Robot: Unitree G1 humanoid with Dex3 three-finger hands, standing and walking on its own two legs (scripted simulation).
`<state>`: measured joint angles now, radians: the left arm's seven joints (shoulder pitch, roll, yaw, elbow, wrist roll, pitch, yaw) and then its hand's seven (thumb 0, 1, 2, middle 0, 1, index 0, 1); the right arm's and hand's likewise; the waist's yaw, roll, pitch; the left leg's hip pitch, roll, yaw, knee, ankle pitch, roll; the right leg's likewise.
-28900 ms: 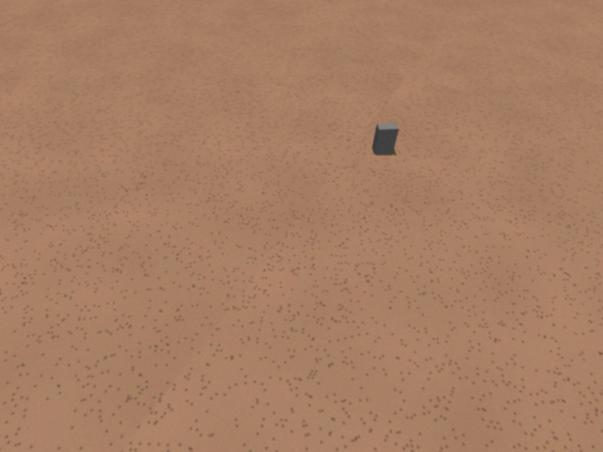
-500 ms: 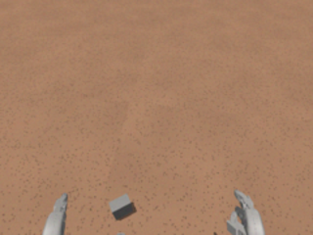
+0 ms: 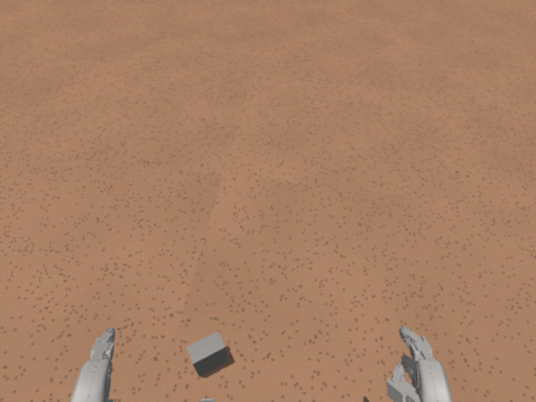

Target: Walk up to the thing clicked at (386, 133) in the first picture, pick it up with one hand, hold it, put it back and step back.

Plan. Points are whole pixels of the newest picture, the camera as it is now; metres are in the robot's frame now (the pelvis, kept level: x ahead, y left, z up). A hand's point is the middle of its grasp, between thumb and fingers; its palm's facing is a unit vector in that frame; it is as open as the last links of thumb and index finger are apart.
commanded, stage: home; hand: left
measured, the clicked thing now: (208, 354) +0.37 +0.16 -0.65
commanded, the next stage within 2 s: stand in 0.20 s
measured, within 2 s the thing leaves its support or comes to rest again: neither
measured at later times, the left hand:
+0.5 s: hand (135, 392) +0.16 +0.18 -0.06, palm faces +0.11 -0.96 -0.28, open 15.8 cm
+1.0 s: hand out of the picture +0.06 +0.26 -0.12, palm faces +0.00 -0.94 -0.35, open 7.5 cm
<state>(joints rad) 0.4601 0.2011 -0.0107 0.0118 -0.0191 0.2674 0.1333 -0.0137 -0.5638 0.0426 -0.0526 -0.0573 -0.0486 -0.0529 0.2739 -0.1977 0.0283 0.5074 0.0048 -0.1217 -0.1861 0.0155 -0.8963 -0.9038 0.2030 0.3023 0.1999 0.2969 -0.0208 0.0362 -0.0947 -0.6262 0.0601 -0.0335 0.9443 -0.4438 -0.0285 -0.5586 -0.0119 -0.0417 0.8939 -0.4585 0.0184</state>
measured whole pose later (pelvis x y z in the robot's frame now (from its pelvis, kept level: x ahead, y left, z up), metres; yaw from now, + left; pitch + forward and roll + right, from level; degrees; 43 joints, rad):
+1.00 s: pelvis +0.00 +0.01 +0.04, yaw +1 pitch -1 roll -1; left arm 0.24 0.33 0.02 0.91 0.03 0.00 0.03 0.00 0.88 0.90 -0.20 -0.30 -0.20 -0.30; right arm 0.20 -0.31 -0.04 0.96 -0.05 0.00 -0.01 0.01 -0.90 -0.90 0.20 0.30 0.20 0.30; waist 0.01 0.00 0.05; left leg -0.31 0.02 -0.01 0.64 -0.31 0.00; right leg -0.25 -0.05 -0.03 0.61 -0.33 0.04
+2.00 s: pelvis +0.01 +0.00 +0.06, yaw +1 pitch -2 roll +0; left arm 0.10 0.32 0.00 1.16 0.01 -0.01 0.01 0.00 0.91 0.90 -0.20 -0.30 -0.20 -0.30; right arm 0.11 -0.33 0.00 1.15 -0.02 -0.01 -0.01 0.01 -0.90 -0.90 0.20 0.30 0.20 0.30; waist 0.00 0.02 0.07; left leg -0.14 0.03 -0.01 0.35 -0.17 -0.02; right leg -0.09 -0.04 -0.04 0.33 -0.20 0.03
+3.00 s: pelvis -0.02 +0.00 +0.04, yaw +2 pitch -2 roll -1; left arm 0.09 0.35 0.06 1.03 0.00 0.02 0.01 0.00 0.91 0.90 -0.21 -0.30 -0.20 -0.30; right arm 0.08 -0.38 -0.04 1.05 0.00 0.03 0.01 0.01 -0.90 -0.90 0.20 0.30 0.20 0.30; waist -0.01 0.03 0.14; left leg -0.31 0.03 -0.03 0.58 -0.23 0.01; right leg -0.22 -0.03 -0.06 0.50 -0.25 0.02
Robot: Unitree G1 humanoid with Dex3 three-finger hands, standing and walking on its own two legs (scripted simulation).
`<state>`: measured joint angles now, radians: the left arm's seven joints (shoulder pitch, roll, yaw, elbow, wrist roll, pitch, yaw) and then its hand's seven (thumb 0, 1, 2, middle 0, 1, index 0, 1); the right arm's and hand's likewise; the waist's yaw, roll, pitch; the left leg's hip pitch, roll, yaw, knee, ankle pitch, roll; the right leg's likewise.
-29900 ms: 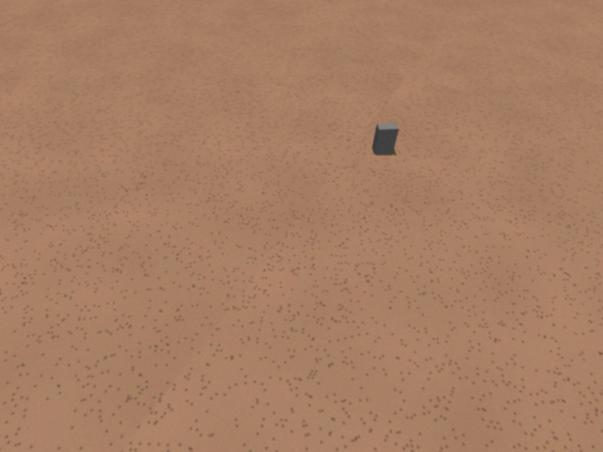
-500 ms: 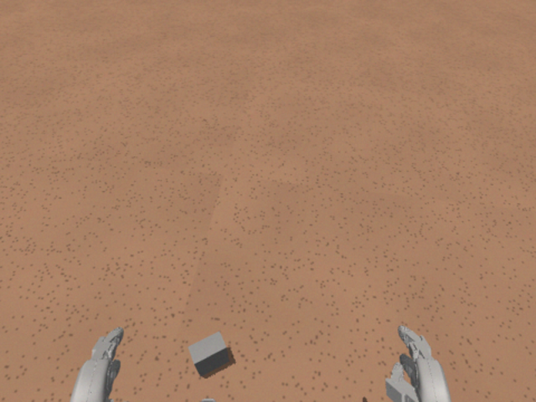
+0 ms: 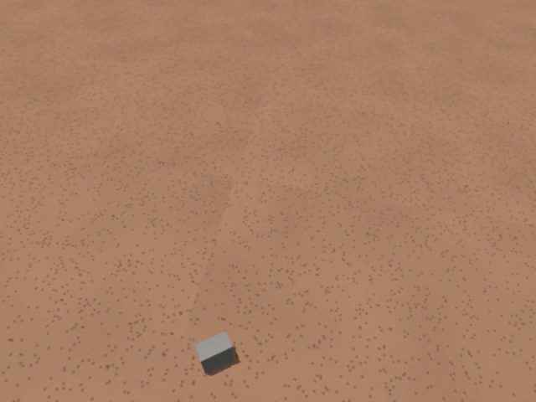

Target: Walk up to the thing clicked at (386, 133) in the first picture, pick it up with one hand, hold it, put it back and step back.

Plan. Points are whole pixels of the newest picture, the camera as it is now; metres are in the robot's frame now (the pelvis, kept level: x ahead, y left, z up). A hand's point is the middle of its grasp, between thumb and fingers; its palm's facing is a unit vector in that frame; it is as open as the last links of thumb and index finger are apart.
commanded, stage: stand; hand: left
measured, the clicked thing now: (215, 353) +0.38 +0.15 -0.68
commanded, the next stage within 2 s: step back in 1.82 s
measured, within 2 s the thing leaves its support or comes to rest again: neither
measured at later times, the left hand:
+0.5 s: hand out of the picture +0.03 +0.25 -0.14, palm faces -0.01 -0.93 -0.36, open 7.4 cm
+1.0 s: hand out of the picture +0.08 +0.23 -0.14, palm faces -0.02 -0.94 -0.34, open 7.4 cm
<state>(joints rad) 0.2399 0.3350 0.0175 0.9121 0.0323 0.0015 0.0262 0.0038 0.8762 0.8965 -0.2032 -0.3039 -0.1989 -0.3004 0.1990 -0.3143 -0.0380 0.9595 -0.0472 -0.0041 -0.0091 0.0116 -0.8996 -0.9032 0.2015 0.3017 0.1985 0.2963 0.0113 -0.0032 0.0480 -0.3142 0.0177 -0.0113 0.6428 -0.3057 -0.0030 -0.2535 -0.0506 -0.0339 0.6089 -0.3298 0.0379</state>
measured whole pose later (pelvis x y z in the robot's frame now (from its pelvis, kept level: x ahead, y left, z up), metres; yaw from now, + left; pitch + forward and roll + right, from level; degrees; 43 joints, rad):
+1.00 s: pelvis +0.01 -0.01 +0.02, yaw +0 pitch -2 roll +0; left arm 0.10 0.32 0.00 1.16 0.01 -0.01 0.01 0.00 0.91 0.90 -0.20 -0.30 -0.20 -0.30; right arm 0.11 -0.33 0.00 1.15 -0.02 -0.01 -0.01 0.01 -0.90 -0.90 0.20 0.30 0.20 0.30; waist 0.00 0.02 0.07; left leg -0.14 0.03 -0.01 0.35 -0.17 -0.02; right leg -0.09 -0.04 -0.04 0.33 -0.20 0.03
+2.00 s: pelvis -0.02 -0.01 +0.01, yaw +1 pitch -2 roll -1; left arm 0.09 0.35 0.06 1.03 0.00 0.02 0.01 0.00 0.91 0.90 -0.21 -0.30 -0.20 -0.30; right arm 0.08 -0.38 -0.04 1.05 0.00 0.03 0.01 0.01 -0.90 -0.90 0.20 0.30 0.20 0.30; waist -0.01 0.03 0.14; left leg -0.31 0.03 -0.03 0.58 -0.23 0.01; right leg -0.22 -0.03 -0.06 0.50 -0.25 0.02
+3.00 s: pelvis -0.23 +0.01 +0.00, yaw +0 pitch -2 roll -1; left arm 0.13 0.39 0.08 0.81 0.00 0.06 0.02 0.00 0.91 0.90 -0.20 -0.30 -0.20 -0.30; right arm 0.15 -0.36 -0.03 0.85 -0.03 0.02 0.00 0.01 -0.90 -0.90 0.21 0.30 0.20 0.30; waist 0.00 -0.02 0.18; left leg -0.32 0.00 -0.04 0.62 -0.27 0.02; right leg -0.47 0.11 0.13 1.15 -0.53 -0.02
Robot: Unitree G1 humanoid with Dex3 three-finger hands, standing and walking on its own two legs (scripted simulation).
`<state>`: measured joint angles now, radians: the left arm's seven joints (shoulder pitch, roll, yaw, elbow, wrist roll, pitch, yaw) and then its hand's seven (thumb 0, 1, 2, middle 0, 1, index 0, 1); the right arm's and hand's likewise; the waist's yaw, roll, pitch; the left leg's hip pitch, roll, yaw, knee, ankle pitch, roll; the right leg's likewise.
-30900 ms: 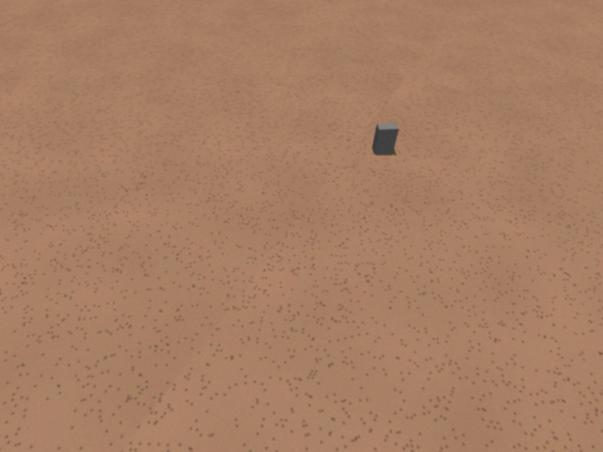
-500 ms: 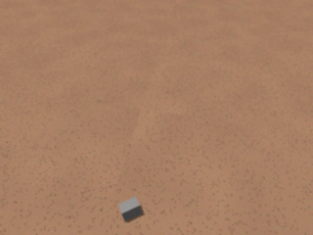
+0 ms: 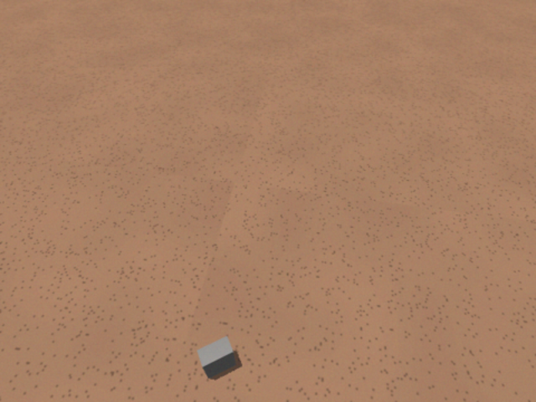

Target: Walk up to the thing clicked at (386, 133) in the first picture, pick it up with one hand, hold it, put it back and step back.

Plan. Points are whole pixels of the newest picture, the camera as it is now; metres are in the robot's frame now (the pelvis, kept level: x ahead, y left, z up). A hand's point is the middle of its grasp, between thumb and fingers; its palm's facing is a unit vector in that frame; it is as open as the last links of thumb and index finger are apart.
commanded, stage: stand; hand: left
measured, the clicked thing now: (217, 357) +0.37 +0.16 -0.70
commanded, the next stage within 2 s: step back in 0.82 s
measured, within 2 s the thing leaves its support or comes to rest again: neither
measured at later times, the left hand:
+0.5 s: hand out of the picture +0.07 +0.25 -0.16, palm faces +0.00 -0.94 -0.34, open 7.4 cm
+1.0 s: hand out of the picture +0.06 +0.27 -0.17, palm faces +0.02 -0.93 -0.37, open 7.4 cm
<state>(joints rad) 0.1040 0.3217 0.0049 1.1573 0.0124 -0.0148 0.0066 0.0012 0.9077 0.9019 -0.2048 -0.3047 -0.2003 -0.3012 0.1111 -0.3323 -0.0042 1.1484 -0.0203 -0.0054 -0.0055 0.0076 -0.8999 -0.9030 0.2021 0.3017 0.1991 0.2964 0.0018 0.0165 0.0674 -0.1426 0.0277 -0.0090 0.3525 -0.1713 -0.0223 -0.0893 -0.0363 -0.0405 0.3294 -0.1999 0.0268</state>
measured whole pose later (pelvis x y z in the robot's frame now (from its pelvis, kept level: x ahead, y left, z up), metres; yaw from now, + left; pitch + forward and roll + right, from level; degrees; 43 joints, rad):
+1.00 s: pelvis -0.03 +0.00 -0.01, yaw +1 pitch -2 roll -1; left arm 0.09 0.35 0.06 1.03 0.00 0.02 0.01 0.00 0.91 0.90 -0.21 -0.30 -0.20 -0.30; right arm 0.08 -0.38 -0.04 1.05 0.00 0.03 0.01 0.01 -0.90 -0.90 0.20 0.30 0.20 0.30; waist -0.01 0.03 0.14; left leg -0.31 0.03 -0.03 0.58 -0.23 0.01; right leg -0.22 -0.03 -0.06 0.50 -0.25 0.02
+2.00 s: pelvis -0.24 +0.02 -0.02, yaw +0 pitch -2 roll -1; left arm 0.13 0.39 0.08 0.81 0.00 0.06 0.02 0.00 0.91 0.90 -0.20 -0.30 -0.20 -0.30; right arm 0.15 -0.36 -0.03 0.85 -0.03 0.02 0.00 0.01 -0.90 -0.90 0.21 0.30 0.20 0.30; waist 0.00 -0.02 0.18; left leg -0.32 0.00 -0.04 0.62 -0.27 0.02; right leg -0.47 0.11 0.13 1.15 -0.53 -0.02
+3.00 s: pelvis -0.59 -0.01 -0.02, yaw -2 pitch -2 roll +1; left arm 0.21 0.35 0.06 0.89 0.04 0.04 0.01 0.00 0.91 0.90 -0.21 -0.30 -0.20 -0.30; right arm 0.13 -0.41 -0.05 0.85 -0.01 0.07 -0.02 0.01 -0.90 -0.90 0.20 0.30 0.20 0.30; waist 0.03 0.03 0.15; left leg -0.53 -0.11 -0.15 1.12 -0.47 0.00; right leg -0.29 0.00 0.03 0.65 -0.32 -0.02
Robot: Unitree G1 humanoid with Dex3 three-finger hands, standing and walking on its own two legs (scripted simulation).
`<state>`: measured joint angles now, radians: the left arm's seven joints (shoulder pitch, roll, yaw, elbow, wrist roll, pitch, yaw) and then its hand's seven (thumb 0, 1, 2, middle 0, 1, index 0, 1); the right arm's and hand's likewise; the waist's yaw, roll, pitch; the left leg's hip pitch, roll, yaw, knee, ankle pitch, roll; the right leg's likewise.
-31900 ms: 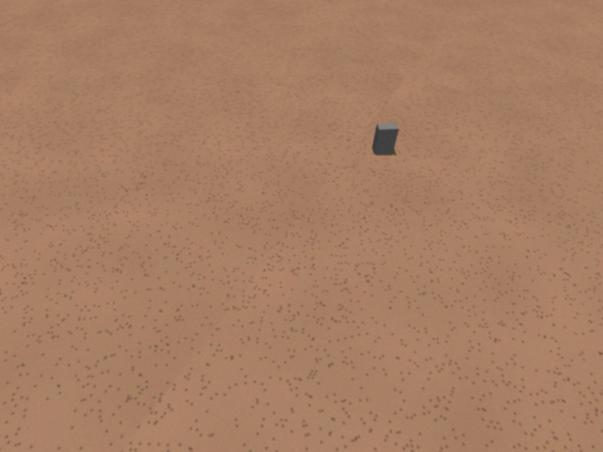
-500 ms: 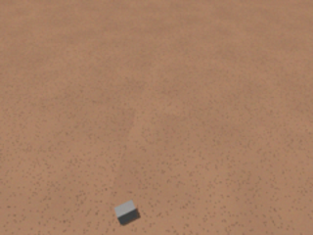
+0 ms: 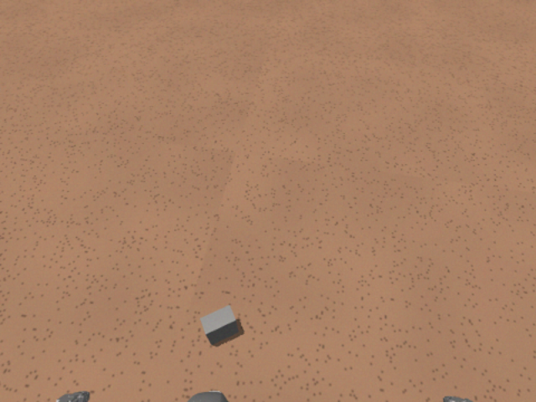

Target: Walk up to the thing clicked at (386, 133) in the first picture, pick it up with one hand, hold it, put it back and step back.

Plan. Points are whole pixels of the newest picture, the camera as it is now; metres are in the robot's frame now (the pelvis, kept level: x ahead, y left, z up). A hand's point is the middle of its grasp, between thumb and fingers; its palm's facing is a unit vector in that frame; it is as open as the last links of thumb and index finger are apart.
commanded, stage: step back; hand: left
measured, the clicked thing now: (220, 325) +0.39 +0.15 -0.69
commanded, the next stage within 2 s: none
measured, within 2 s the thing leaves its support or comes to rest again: neither
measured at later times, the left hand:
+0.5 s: hand out of the picture +0.03 +0.27 -0.17, palm faces -0.10 -0.92 -0.39, open 7.4 cm
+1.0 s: hand out of the picture -0.09 +0.29 -0.15, palm faces +0.00 -0.93 -0.38, open 7.4 cm
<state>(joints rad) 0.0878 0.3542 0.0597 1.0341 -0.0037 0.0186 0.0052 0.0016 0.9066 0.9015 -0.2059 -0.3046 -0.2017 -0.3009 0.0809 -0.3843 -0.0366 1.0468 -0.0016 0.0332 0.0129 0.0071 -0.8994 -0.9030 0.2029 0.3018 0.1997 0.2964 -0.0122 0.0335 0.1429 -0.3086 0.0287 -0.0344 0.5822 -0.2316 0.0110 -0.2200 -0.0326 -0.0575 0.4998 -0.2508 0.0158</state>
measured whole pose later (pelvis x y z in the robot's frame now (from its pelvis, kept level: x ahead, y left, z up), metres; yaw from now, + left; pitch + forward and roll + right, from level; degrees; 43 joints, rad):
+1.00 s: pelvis -0.21 +0.02 -0.01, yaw -1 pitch -2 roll -1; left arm 0.13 0.39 0.08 0.81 0.00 0.06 0.02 0.00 0.91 0.90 -0.20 -0.30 -0.20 -0.30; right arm 0.15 -0.36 -0.03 0.85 -0.03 0.02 0.00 0.01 -0.90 -0.90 0.21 0.30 0.20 0.30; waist 0.00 -0.02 0.18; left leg -0.32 0.00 -0.04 0.62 -0.27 0.02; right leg -0.47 0.11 0.13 1.15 -0.53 -0.02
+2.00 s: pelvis -0.56 +0.00 -0.01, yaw -3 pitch -2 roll +1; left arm 0.21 0.35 0.06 0.89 0.04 0.04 0.01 0.00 0.91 0.90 -0.21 -0.30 -0.20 -0.30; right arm 0.13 -0.41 -0.05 0.85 -0.01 0.07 -0.02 0.01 -0.90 -0.90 0.20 0.30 0.20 0.30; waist 0.03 0.03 0.15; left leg -0.53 -0.11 -0.15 1.12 -0.47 0.00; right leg -0.29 0.00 0.03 0.65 -0.32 -0.02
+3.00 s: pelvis -0.59 +0.02 +0.00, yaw +0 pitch -2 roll +0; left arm 0.15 0.37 0.03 1.03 0.01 -0.03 0.00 0.00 0.91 0.90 -0.20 -0.30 -0.20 -0.30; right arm 0.14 -0.34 -0.04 1.03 -0.02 -0.01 0.00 0.01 -0.90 -0.90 0.20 0.30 0.20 0.30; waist 0.00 0.01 0.07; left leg -0.21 0.02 0.02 0.58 -0.34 0.00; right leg -0.23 -0.01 0.01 0.57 -0.31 0.01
